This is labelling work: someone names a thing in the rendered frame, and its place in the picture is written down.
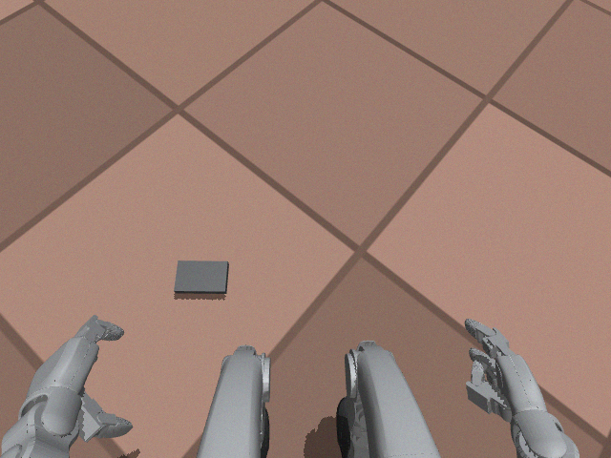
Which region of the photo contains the right robot arm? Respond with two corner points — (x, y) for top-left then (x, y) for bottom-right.
(511, 410), (579, 458)

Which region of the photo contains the left robot hand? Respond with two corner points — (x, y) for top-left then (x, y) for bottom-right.
(26, 315), (133, 442)

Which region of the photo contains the left robot arm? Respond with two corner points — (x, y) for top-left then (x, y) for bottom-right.
(0, 386), (82, 458)

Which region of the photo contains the small box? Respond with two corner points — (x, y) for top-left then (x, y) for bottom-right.
(174, 260), (229, 294)

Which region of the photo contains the right robot hand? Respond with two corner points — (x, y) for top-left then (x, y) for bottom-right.
(465, 319), (548, 424)

